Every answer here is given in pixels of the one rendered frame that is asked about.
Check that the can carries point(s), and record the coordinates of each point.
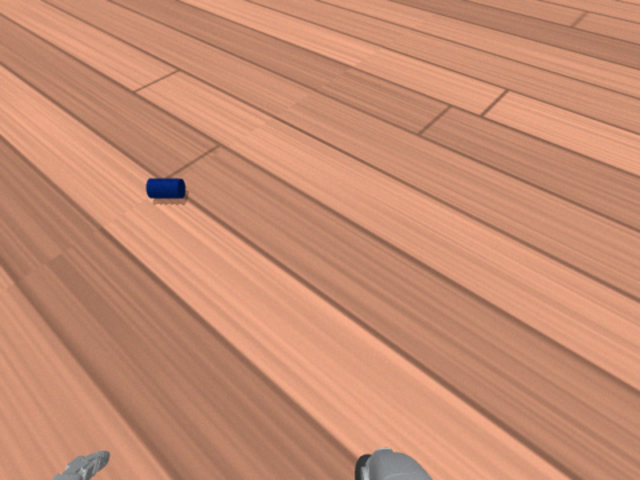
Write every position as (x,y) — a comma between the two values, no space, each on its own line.
(165,188)

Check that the left robot hand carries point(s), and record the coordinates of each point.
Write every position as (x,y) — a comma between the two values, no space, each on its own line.
(83,468)

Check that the right robot foot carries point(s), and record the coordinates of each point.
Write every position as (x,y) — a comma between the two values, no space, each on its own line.
(360,463)

